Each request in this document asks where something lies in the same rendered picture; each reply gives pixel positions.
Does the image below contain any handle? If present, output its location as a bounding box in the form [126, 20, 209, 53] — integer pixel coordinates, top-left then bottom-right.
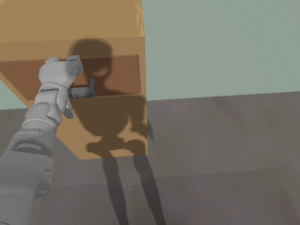
[67, 79, 95, 99]

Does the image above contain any drawer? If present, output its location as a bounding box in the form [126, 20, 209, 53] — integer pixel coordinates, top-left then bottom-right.
[0, 54, 140, 100]

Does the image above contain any robot left upper arm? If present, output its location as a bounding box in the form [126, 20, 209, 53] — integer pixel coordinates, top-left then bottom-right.
[0, 151, 54, 225]

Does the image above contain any robot left forearm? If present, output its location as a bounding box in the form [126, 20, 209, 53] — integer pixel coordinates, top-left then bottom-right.
[0, 82, 68, 168]

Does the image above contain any left robot hand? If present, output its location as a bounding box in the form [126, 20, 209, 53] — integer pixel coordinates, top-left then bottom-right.
[38, 55, 83, 119]

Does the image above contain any cabinet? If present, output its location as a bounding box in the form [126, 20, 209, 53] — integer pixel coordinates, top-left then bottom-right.
[0, 0, 148, 160]

